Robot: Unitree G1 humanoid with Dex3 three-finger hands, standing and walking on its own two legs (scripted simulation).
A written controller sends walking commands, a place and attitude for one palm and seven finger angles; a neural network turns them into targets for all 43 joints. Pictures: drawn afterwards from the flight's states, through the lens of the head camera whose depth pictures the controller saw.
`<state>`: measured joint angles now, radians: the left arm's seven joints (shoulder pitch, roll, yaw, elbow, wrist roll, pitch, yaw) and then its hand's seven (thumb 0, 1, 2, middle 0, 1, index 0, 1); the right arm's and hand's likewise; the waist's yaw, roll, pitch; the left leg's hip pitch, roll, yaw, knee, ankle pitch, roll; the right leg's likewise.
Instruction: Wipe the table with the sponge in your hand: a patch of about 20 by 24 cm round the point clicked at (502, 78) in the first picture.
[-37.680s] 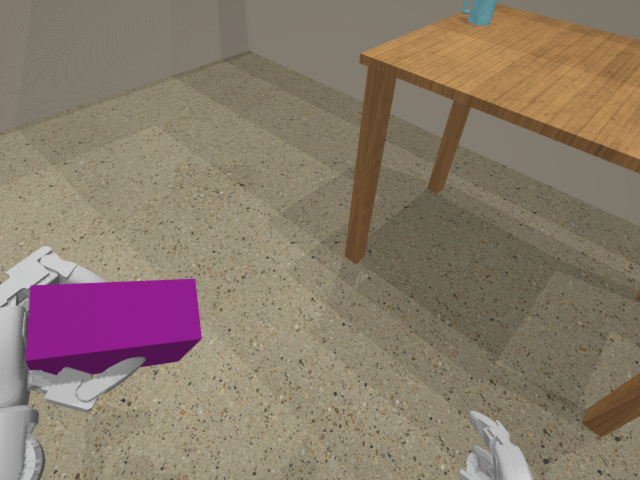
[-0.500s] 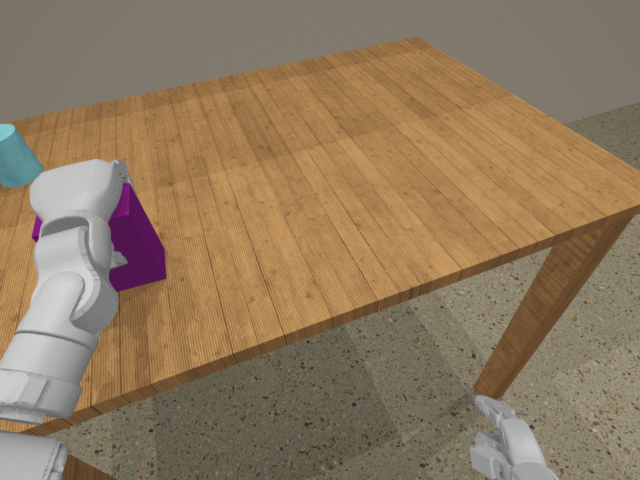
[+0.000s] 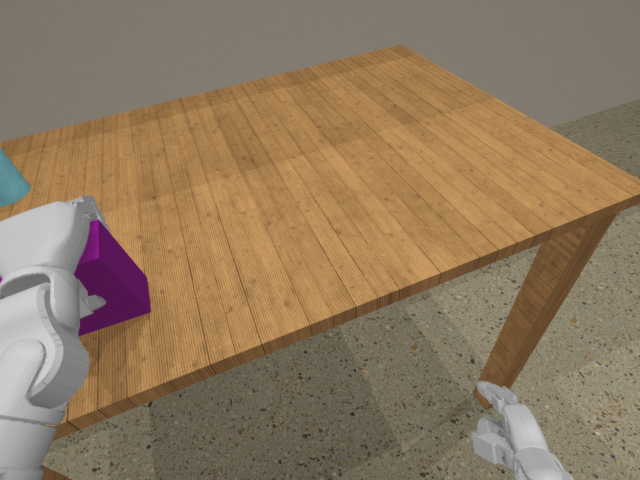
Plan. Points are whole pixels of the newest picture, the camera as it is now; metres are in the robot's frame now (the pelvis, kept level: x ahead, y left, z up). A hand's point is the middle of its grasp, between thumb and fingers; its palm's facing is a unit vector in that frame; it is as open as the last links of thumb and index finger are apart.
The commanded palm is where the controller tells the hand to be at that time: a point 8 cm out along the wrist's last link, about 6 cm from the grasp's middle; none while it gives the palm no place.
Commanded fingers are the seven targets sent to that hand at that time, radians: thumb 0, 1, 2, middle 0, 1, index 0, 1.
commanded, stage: wipe back along the first lane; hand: left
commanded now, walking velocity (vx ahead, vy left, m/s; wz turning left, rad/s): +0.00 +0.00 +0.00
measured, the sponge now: (93, 292) +0.28 +0.33 +0.11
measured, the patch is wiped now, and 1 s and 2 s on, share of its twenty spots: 0.90 0.90 0.90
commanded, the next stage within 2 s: lift the sponge slowly off the table in 0.56 s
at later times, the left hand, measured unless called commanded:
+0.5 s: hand (59, 296) +0.23 +0.31 +0.17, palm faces +0.29 -0.07 -0.95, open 9.7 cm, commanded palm +0.17 +0.29 +0.19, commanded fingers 0.00 0.10 1.30 -1.20 -1.60 -1.20 -1.60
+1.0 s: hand (60, 305) +0.22 +0.29 +0.18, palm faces +0.37 -0.12 -0.92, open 9.7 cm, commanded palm +0.16 +0.27 +0.22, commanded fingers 0.00 0.10 1.30 -1.20 -1.60 -1.20 -1.60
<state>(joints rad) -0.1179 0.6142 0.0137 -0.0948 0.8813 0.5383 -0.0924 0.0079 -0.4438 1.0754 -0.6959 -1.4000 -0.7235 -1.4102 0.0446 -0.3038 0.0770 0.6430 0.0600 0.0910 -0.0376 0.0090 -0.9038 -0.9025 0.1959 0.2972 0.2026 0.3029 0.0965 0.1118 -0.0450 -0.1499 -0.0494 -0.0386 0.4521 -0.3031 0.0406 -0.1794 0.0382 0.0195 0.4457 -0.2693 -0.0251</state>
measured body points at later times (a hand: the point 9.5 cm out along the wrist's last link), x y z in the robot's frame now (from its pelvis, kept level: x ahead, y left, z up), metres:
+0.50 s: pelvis +0.00 +0.01 +0.00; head -0.02 -0.03 +0.45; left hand +0.21 +0.31 +0.22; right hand +0.24 -0.19 -0.08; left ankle -0.04 +0.10 -0.74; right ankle -0.02 -0.11 -0.74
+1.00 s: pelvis -0.02 +0.01 +0.00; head -0.04 -0.03 +0.45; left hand +0.19 +0.29 +0.23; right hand +0.25 -0.16 -0.07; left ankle -0.04 +0.10 -0.74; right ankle -0.02 -0.11 -0.74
